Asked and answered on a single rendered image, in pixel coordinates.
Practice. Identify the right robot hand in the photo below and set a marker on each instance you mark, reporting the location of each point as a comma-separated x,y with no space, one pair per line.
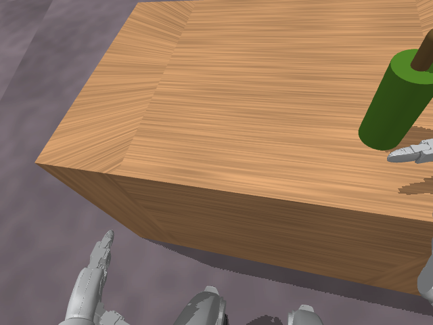
421,153

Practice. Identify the bottle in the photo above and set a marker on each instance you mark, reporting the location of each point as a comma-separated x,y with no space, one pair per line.
404,92

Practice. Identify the right robot arm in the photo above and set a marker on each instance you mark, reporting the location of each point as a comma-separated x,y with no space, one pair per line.
425,280

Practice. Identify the left robot hand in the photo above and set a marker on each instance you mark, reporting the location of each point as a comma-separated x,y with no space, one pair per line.
85,301

